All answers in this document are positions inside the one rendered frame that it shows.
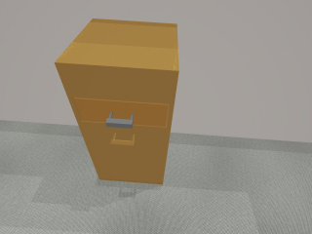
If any handle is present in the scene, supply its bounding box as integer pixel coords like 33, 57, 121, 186
110, 139, 135, 149
105, 111, 135, 129

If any drawer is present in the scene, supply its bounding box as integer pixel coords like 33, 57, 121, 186
74, 97, 169, 127

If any cabinet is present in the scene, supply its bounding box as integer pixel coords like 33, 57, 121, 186
55, 19, 179, 185

